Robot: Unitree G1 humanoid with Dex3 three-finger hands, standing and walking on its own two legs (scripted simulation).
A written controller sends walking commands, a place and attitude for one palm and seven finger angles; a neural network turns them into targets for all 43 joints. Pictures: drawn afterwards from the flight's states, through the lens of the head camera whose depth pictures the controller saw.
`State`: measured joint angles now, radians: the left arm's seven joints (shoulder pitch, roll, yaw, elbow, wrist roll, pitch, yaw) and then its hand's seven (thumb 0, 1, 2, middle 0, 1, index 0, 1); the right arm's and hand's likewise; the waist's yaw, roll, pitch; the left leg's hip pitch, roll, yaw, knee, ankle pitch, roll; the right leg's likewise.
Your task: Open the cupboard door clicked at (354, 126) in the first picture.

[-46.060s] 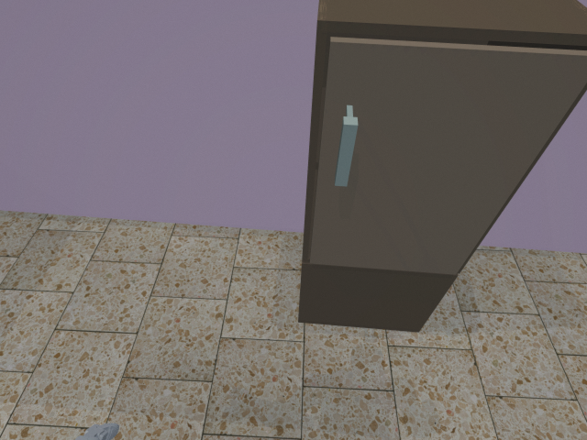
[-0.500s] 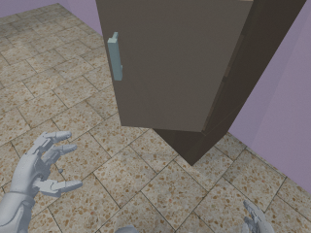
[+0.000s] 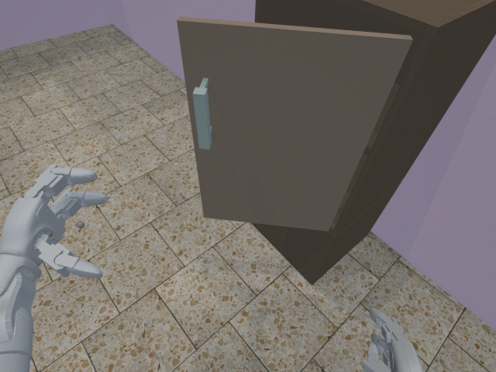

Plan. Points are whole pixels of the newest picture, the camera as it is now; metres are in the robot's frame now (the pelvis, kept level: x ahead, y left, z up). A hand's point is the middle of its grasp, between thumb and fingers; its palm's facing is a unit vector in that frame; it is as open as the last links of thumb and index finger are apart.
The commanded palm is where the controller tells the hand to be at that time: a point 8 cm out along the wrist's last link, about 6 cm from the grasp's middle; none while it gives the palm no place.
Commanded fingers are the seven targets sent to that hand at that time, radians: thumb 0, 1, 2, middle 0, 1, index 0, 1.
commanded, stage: raise the hand with hooked fingers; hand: left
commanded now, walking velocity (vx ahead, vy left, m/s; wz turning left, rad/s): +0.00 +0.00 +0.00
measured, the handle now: (205, 114) +0.57 +0.15 +0.10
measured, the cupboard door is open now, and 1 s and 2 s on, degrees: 44 44 44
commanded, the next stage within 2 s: move the hooked fingers beside the handle in 0.58 s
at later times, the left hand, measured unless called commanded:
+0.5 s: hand (106, 215) +0.30 +0.24 +0.11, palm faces +0.03 -1.00 -0.03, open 14.0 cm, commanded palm +0.27 +0.29 +0.12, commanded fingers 0.00 -0.50 0.30 -0.30 -1.20 -0.30 -1.20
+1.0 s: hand (123, 193) +0.34 +0.23 +0.11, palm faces +0.00 -1.00 -0.02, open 14.0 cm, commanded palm +0.31 +0.28 +0.12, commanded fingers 0.00 -0.50 0.30 -0.30 -1.20 -0.30 -1.20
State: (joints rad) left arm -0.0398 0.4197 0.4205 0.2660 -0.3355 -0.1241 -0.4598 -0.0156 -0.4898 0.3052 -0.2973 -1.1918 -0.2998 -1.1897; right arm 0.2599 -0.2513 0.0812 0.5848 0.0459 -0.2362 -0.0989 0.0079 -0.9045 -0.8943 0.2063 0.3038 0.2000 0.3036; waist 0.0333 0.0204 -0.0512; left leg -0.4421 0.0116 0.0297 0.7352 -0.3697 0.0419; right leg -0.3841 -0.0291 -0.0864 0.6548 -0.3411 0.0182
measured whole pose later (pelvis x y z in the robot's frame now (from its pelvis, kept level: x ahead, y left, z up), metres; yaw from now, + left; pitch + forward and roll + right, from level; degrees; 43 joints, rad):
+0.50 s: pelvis +0.00 -0.03 +0.01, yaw -1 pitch +4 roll -1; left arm -0.08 0.42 0.44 0.37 -0.33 -0.11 -0.48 -0.02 -0.50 0.30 -0.30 -1.20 -0.30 -1.20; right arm 0.28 -0.28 0.05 0.60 0.05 -0.21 -0.10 0.01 -0.91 -0.89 0.20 0.30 0.20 0.30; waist 0.01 0.03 -0.05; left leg -0.39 0.03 0.03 0.66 -0.34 0.01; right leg -0.36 -0.01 -0.08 0.62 -0.33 -0.01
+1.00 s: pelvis -0.01 -0.03 +0.00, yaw +0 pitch +5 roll -1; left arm -0.33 0.47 0.42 0.64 -0.29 -0.15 -0.50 -0.02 -0.50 0.30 -0.30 -1.20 -0.30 -1.20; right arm 0.27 -0.28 0.06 0.63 0.06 -0.20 -0.12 0.01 -0.91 -0.89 0.20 0.30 0.20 0.30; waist -0.01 0.03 -0.04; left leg -0.44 0.04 0.02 0.68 -0.32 0.00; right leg -0.41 0.00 -0.09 0.65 -0.33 -0.02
